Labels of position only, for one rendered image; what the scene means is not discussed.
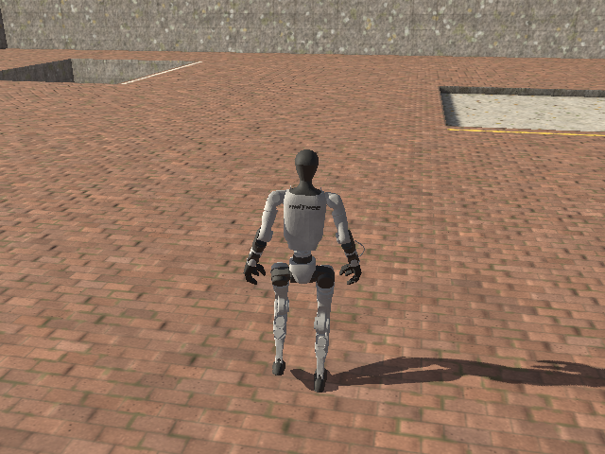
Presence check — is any left robot forearm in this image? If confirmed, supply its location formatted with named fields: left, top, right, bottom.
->
left=247, top=227, right=267, bottom=267

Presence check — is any robot left upper arm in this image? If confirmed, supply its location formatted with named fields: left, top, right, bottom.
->
left=257, top=190, right=285, bottom=242

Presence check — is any robot head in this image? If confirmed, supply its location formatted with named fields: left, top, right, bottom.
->
left=289, top=149, right=321, bottom=196

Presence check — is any right robot forearm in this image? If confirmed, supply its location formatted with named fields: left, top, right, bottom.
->
left=341, top=230, right=360, bottom=267

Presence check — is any robot left thigh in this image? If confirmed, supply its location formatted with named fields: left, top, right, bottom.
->
left=270, top=262, right=290, bottom=315

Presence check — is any right robot hand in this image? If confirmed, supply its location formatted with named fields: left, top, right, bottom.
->
left=339, top=264, right=362, bottom=285

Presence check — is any left robot hand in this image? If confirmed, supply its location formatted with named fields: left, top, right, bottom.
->
left=243, top=262, right=266, bottom=285

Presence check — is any robot right upper arm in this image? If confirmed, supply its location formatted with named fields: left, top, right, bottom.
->
left=325, top=192, right=351, bottom=245

